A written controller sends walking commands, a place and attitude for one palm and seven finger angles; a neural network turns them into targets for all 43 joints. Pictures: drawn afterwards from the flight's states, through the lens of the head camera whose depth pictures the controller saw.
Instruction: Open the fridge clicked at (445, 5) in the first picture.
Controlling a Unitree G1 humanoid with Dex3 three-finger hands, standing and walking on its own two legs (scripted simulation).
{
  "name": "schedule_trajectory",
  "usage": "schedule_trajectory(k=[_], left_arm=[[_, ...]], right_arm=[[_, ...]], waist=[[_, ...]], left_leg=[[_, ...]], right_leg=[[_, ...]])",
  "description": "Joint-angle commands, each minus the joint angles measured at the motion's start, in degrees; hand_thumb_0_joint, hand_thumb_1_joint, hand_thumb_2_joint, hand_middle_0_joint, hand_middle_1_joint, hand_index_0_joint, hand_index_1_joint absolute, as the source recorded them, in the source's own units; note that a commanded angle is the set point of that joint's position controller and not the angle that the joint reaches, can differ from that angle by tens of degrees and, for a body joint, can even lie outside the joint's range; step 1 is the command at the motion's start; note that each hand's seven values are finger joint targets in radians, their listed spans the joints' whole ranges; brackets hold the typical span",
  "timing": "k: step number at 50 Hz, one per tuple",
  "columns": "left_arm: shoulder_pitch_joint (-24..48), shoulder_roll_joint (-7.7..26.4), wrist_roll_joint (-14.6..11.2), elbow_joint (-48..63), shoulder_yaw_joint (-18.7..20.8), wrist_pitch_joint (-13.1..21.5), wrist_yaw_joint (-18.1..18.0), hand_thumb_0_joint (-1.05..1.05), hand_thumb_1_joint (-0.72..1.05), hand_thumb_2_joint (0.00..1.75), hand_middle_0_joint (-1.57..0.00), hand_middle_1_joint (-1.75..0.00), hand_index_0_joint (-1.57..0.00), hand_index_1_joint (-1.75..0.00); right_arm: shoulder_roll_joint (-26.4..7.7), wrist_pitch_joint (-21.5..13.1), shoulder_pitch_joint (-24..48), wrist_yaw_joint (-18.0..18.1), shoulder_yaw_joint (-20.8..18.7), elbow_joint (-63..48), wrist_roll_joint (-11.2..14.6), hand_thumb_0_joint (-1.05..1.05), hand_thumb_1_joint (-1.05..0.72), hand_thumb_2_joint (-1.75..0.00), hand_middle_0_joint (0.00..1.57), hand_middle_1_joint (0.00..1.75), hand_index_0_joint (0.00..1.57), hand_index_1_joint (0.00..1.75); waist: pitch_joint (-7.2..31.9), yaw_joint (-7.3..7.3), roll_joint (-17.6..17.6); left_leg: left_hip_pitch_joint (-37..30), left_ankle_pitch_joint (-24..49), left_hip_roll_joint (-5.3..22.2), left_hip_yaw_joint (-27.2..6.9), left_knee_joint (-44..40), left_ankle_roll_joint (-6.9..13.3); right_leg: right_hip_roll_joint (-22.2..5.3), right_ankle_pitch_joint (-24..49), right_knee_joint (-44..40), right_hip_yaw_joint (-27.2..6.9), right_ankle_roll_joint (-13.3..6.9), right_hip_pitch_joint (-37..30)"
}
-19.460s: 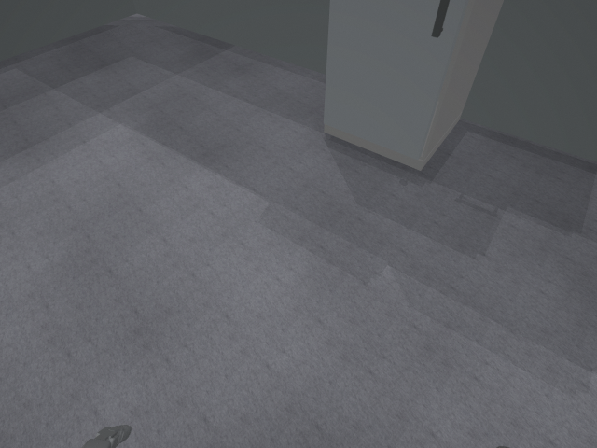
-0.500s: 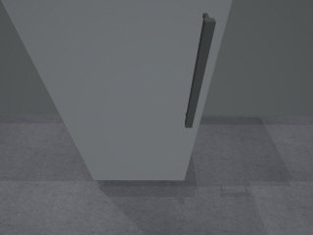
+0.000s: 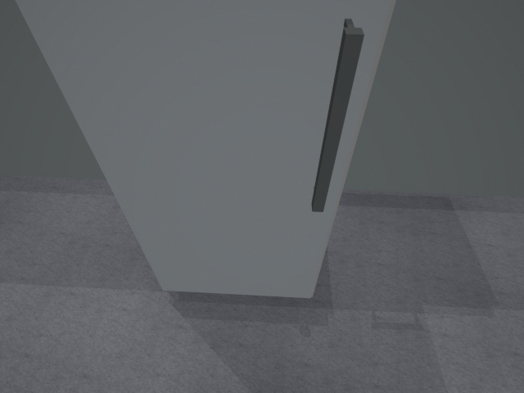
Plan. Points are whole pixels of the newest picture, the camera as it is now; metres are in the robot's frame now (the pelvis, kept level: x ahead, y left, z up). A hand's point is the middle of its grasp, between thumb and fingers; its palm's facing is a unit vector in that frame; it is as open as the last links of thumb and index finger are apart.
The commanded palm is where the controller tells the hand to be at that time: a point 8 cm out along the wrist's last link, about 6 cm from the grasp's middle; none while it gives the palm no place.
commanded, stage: look again from close up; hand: right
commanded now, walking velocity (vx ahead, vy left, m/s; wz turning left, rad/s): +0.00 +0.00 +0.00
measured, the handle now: (330, 133) +0.55 -0.09 +0.11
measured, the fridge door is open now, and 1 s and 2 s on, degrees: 0 0 0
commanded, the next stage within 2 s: raise the hand to about handle height in 1.72 s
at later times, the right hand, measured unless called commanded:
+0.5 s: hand out of the picture +0.06 -0.25 -0.16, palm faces -0.06 +0.95 -0.31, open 7.4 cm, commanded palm none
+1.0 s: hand out of the picture +0.06 -0.21 -0.16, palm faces -0.06 +0.95 -0.30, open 7.4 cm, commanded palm none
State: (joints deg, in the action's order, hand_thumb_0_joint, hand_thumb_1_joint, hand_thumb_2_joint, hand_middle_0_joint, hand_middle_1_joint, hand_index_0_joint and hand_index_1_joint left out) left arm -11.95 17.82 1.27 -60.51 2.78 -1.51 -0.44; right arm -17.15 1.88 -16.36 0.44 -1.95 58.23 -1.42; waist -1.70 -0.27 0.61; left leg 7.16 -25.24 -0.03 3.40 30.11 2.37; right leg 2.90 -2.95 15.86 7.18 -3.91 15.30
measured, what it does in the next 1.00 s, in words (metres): steps on the spot: left foot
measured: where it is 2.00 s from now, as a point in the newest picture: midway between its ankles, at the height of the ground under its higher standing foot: outside the picture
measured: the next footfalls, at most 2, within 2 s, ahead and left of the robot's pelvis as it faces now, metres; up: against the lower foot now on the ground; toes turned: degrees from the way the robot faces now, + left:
left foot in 0.02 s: -0.01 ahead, +0.12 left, +0.00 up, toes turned +3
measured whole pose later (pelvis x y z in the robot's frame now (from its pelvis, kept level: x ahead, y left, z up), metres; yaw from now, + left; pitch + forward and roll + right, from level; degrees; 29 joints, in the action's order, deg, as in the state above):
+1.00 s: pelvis +0.02 +0.02 +0.00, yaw +1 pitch -1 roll -1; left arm -7.4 17.7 0.3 -64.7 -0.4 0.4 -0.1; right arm -16.8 -0.3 -12.2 0.7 0.9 62.7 -1.1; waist -3.2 -0.3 -0.5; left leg 0.0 -16.6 0.4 2.9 17.9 0.6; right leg 1.6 -6.8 19.0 3.1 -1.9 10.9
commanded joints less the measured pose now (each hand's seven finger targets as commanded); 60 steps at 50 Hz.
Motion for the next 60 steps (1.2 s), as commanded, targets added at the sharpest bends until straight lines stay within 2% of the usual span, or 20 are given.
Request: schedule_trajectory(k=[1, 2, 3, 5, 7, 8, 9, 10, 11, 12, 13, 15, 18, 21, 25, 27, 30, 41, 53, 60], left_arm=[[-1.23, 8.73, -1.26, 2.24, 2.16, 0.24, -0.78, 0.0, 0.9, 0.9, -0.2, -0.3, -0.2, -0.3], [-1.1, 7.76, -0.99, 2.6, 2.35, 0.09, -0.48, 0.0, 0.9, 0.9, -0.2, -0.3, -0.2, -0.3], [-1.93, 8.71, -0.83, 3.29, 2.74, 0.1, -0.16, 0.0, 0.9, 0.9, -0.2, -0.3, -0.2, -0.3], [-0.52, 9.63, -1.04, 3.44, 2.3, 0.85, 0.12, 0.0, 0.9, 0.9, -0.2, -0.3, -0.2, -0.3], [-0.25, 8.88, -1.17, 3.79, 1.38, 1.62, 0.15, 0.0, 0.9, 0.9, -0.2, -0.3, -0.2, -0.3], [0.16, 9.11, -1.06, 3.5, 0.66, 2.17, 0.02, 0.0, 0.9, 0.9, -0.2, -0.3, -0.2, -0.3], [1.5, 10.33, -0.9, 3.21, 0.33, 2.73, -0.39, 0.0, 0.9, 0.9, -0.2, -0.3, -0.2, -0.3], [2.98, 11.13, -0.94, 3.27, 0.03, 2.8, -0.86, 0.0, 0.9, 0.9, -0.2, -0.3, -0.2, -0.3], [3.21, 10.29, -1.11, 2.66, -0.16, 2.54, -0.59, 0.0, 0.9, 0.9, -0.2, -0.3, -0.2, -0.3], [4.61, 10.45, -1.21, 2.4, -0.46, 2.46, -0.48, 0.0, 0.9, 0.9, -0.2, -0.3, -0.2, -0.3], [4.59, 11.28, -1.2, 2.45, -0.14, 2.52, -0.42, 0.0, 0.9, 0.9, -0.2, -0.3, -0.2, -0.3], [4.76, 12.31, -1.08, 1.89, 0.25, 2.58, -0.55, 0.0, 0.9, 0.9, -0.2, -0.3, -0.2, -0.3], [5.01, 11.32, -1.09, 1.55, 0.34, 2.57, -0.39, 0.0, 0.9, 0.9, -0.2, -0.3, -0.2, -0.3], [5.58, 10.72, -0.99, 1.34, 0.47, 2.33, -0.09, 0.0, 0.9, 0.9, -0.2, -0.3, -0.2, -0.3], [5.51, 10.03, -1.13, 0.73, 0.24, 2.64, 0.11, 0.0, 0.9, 0.9, -0.2, -0.3, -0.2, -0.3], [5.36, 9.92, -1.2, 0.51, 0.12, 2.78, 0.1, 0.0, 0.9, 0.9, -0.2, -0.3, -0.2, -0.3], [5.55, 9.99, -1.24, 0.15, -0.11, 2.81, 0.04, 0.0, 0.9, 0.9, -0.2, -0.3, -0.2, -0.3], [5.74, 10.06, -1.26, -0.67, -1.03, 2.85, -0.12, 0.0, 0.9, 0.9, -0.2, -0.3, -0.2, -0.3], [5.73, 9.12, -1.22, -1.18, -1.66, 3.0, -0.49, 0.0, 0.9, 0.9, -0.2, -0.3, -0.2, -0.3], [5.61, 8.26, -1.13, -1.43, -1.96, 2.75, -0.68, 0.0, 0.9, 0.9, -0.2, -0.3, -0.2, -0.3]], right_arm=[[-10.25, -0.79, -5.26, 1.43, -1.97, -0.05, -0.42, 0.0, -0.9, -0.9, 0.2, 0.3, 0.2, 0.3], [-12.31, -1.16, -0.2, 1.68, -2.37, -1.48, -0.59, 0.0, -0.9, -0.9, 0.2, 0.3, 0.2, 0.3], [-13.82, -1.4, 5.15, 1.68, -2.52, -3.18, -0.62, 0.0, -0.9, -0.9, 0.2, 0.3, 0.2, 0.3], [-12.54, -3.17, 10.94, 1.81, -2.02, -4.56, 0.01, 0.0, -0.9, -0.9, 0.2, 0.3, 0.2, 0.3], [-12.2, -3.64, 9.19, 1.4, -1.25, -3.04, 0.21, 0.0, -0.9, -0.9, 0.2, 0.3, 0.2, 0.3], [-11.68, -3.55, 7.72, 1.21, -0.77, -2.03, 0.45, 0.0, -0.9, -0.9, 0.2, 0.3, 0.2, 0.3], [-10.71, -3.3, 5.23, 1.02, -0.37, -1.47, 0.77, 0.0, -0.9, -0.9, 0.2, 0.3, 0.2, 0.3], [-9.9, -3.13, 3.42, 1.01, -0.08, -0.93, 0.99, 0.0, -0.9, -0.9, 0.2, 0.3, 0.2, 0.3], [-9.42, -2.52, 1.44, 1.14, 0.1, 0.23, 0.84, 0.0, -0.9, -0.9, 0.2, 0.3, 0.2, 0.3], [-9.66, -2.08, 1.46, 1.13, 0.27, 1.09, 0.63, 0.0, -0.9, -0.9, 0.2, 0.3, 0.2, 0.3], [-10.3, -1.67, 1.84, 1.03, 0.14, 1.24, 0.44, 0.0, -0.9, -0.9, 0.2, 0.3, 0.2, 0.3], [-10.19, -1.49, 1.4, 0.97, 0.15, 1.48, 0.26, 0.0, -0.9, -0.9, 0.2, 0.3, 0.2, 0.3], [-10.22, -1.79, 0.45, 0.99, 0.05, 1.8, 0.17, 0.0, -0.9, -0.9, 0.2, 0.3, 0.2, 0.3], [-10.14, -2.08, 0.86, 0.85, -0.07, 1.58, 0.08, 0.0, -0.9, -0.9, 0.2, 0.3, 0.2, 0.3], [-10.38, -2.9, 3.15, 0.87, 0.04, 0.82, 0.03, 0.0, -0.9, -0.9, 0.2, 0.3, 0.2, 0.3], [-10.43, -3.08, 3.36, 0.96, 0.11, 0.63, 0.01, 0.0, -0.9, -0.9, 0.2, 0.3, 0.2, 0.3], [-10.53, -3.03, 3.76, 0.93, 0.17, 0.76, 0.14, 0.0, -0.9, -0.9, 0.2, 0.3, 0.2, 0.3], [-10.75, -3.31, 3.65, 0.89, 0.66, 1.69, 0.35, 0.0, -0.9, -0.9, 0.2, 0.3, 0.2, 0.3], [-10.12, -3.7, 3.69, 1.4, 0.75, 1.66, 0.51, 0.0, -0.9, -0.9, 0.2, 0.3, 0.2, 0.3], [-9.34, -3.47, 3.88, 1.47, 0.71, 1.49, 0.63, 0.0, -0.9, -0.9, 0.2, 0.3, 0.2, 0.3]], waist=[[0.38, -0.08, -7.64], [-1.62, -1.45, -9.86], [-2.42, -3.12, -7.44], [-3.69, -3.47, -7.56], [-3.01, -3.21, -5.49], [-1.93, -2.56, -2.54], [0.56, -0.71, 2.55], [0.74, 0.56, 3.35], [1.99, 0.73, 4.88], [-0.48, 1.42, 6.04], [-1.52, 1.18, 5.18], [-1.35, 1.41, 4.25], [2.37, 1.54, 2.48], [2.33, 1.11, 1.16], [2.79, 0.14, -1.38], [3.2, 0.03, -1.48], [2.09, -0.19, 0.21], [1.21, -0.34, -0.16], [3.21, -0.04, -1.55], [1.63, 0.15, -1.45]], left_leg=[[0.28, 1.6, 9.06, -10.07, -19.63, 4.49], [10.14, -1.96, 14.59, -13.92, -22.3, 7.75], [14.82, -2.7, 17.37, -14.7, -22.58, 9.83], [11.74, 7.14, 15.64, -12.36, -18.88, 9.39], [6.19, 20.87, 13.63, -9.89, -11.72, 6.84], [5.73, 24.07, 11.13, -7.8, -6.87, 3.88], [4.33, 24.46, 7.47, -6.02, -4.89, 0.57], [2.32, 22.5, 6.38, -5.4, -7.14, -1.05], [0.86, 13.7, 6.27, -4.5, -8.74, -1.34], [0.54, 9.16, 5.58, -4.42, -9.13, -1.8], [0.53, 7.21, 4.95, -3.8, -8.11, -2.04], [0.89, 7.21, 4.88, -4.17, -7.53, -1.62], [-0.13, 8.46, 5.66, -4.35, -9.46, -1.29], [0.28, 8.26, 5.95, -3.97, -11.16, -1.13], [1.28, 11.15, 7.27, -4.95, -13.64, -1.24], [1.28, 12.92, 7.39, -5.27, -14.09, -1.33], [1.64, 11.96, 7.46, -5.19, -14.41, -1.42], [1.4, 13.93, 8.15, -6.1, -16.02, -1.18], [-2.35, 28.26, 8.99, -5.98, -15.12, -1.32], [-2.27, 28.26, 8.74, -6.16, -15.46, -1.46]], right_leg=[[-4.85, -15.85, 4.85, -6.46, 8.61, -3.52], [-4.03, -14.88, 15.0, -7.25, 6.08, -6.03], [-3.85, -14.83, 22.06, -8.73, 5.28, -6.85], [-5.65, -15.84, 24.51, -10.38, 3.52, -1.97], [-6.52, -10.59, 13.93, -9.99, 3.21, -2.21], [-7.93, 0.03, 7.46, -11.95, 2.78, -5.9], [-9.94, 10.55, 6.24, -15.07, 1.76, -8.85], [-11.44, 14.11, 6.37, -15.69, 0.68, -7.98], [-12.09, 4.45, 2.31, -15.94, 0.75, -7.78], [-12.12, -3.47, -1.21, -19.06, 0.78, -5.26], [-12.43, -10.81, -4.87, -21.14, 1.84, -3.87], [-12.54, -16.59, -7.74, -22.38, 3.38, -4.37], [-11.43, -15.21, -7.56, -20.0, 4.02, -6.92], [-10.37, -15.53, -7.63, -17.77, 4.54, -7.44], [-9.86, -6.6, -3.77, -15.28, 3.26, -10.06], [-9.95, -2.48, -2.38, -15.23, 2.8, -11.2], [-10.04, -3.28, -2.85, -15.25, 2.82, -11.04], [-9.81, 0.57, -0.52, -13.84, 2.16, -11.45], [-10.04, 9.77, 3.61, -11.72, 1.97, -11.85], [-9.92, 8.14, 3.68, -11.2, 2.3, -10.97]])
